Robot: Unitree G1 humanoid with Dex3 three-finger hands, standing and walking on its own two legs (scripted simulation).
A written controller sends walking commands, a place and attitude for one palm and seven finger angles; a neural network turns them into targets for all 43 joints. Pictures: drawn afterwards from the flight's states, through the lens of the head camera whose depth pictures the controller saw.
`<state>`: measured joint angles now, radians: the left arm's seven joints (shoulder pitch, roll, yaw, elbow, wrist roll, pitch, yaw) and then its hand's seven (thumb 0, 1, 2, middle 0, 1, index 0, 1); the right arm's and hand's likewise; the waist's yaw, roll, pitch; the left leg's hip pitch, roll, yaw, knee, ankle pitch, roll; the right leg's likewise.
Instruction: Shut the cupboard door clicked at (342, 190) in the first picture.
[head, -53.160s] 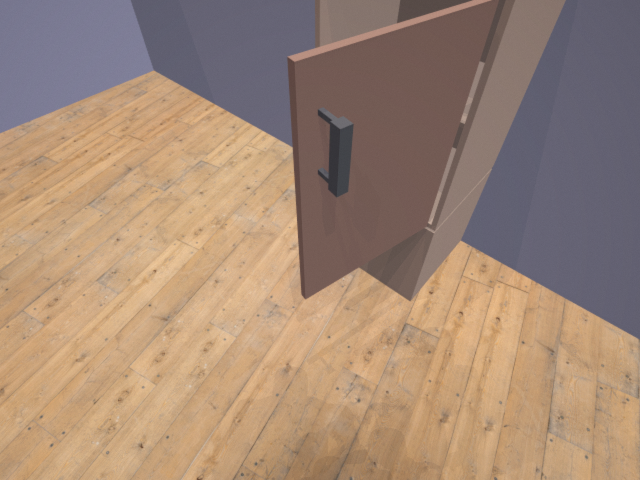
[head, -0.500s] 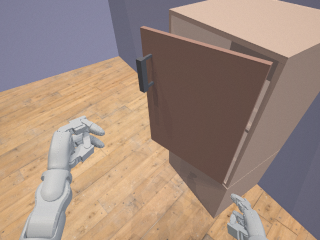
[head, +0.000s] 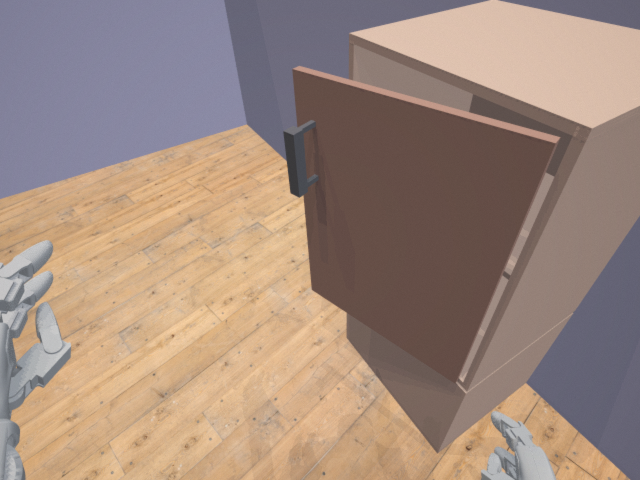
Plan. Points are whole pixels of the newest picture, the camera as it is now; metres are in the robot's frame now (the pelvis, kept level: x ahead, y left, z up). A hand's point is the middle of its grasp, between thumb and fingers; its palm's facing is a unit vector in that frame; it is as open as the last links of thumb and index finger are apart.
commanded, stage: draw the hand back to the body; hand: left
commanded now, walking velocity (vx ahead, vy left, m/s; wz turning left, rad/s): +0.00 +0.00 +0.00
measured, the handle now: (304, 158) +0.64 +0.12 +0.10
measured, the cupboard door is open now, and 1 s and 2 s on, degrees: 17 17 17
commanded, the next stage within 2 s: step back with the hand held close in 0.26 s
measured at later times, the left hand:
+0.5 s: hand (71, 337) +0.19 +0.28 +0.16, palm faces +0.46 -0.77 -0.43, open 7.4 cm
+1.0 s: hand (18, 409) +0.12 +0.29 +0.15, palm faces +0.49 -0.75 -0.45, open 7.4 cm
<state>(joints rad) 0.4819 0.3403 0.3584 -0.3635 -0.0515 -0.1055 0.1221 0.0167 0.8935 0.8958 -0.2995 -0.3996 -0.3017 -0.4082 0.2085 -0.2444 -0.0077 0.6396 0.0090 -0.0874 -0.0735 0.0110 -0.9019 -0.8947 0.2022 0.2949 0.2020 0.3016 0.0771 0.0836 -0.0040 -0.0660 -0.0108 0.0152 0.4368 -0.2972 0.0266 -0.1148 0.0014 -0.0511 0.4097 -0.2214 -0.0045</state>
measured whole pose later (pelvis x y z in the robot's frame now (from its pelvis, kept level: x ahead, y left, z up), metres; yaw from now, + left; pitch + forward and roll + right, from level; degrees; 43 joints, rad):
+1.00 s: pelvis -0.08 +0.02 -0.03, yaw -1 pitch -2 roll +0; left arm 0.47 0.38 0.44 -0.43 -0.01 -0.19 0.16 0.01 0.89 0.90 -0.21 -0.30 -0.21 -0.31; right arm 0.24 -0.23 0.01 0.54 0.01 -0.02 -0.08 0.01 -0.90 -0.89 0.21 0.30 0.21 0.30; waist 0.02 0.01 0.00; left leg -0.39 -0.02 0.06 0.73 -0.32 0.06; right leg -0.43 -0.02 -0.02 0.67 -0.21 0.02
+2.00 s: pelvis -0.28 +0.03 +0.00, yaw +3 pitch -1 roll -3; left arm 0.50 0.39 0.42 -0.46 -0.03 -0.17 0.17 0.01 0.89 0.90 -0.20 -0.30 -0.20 -0.30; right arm 0.31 -0.15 0.04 0.62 0.00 -0.09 -0.03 0.01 -0.90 -0.89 0.21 0.30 0.21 0.30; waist -0.01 -0.04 -0.09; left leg -0.20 0.07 0.08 0.52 -0.31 0.02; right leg -0.37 0.04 -0.08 0.79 -0.34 0.03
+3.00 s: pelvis -0.32 +0.04 +0.00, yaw -1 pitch +0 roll -1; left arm 0.53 0.37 0.38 -0.43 -0.03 -0.15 0.16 0.02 0.89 0.90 -0.21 -0.30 -0.21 -0.31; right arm 0.23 -0.19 0.03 0.62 0.00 -0.08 -0.08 0.01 -0.90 -0.89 0.21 0.30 0.21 0.30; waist 0.00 0.00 -0.03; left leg -0.30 0.01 0.06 0.49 -0.20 0.03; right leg -0.19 0.01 -0.05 0.44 -0.26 0.00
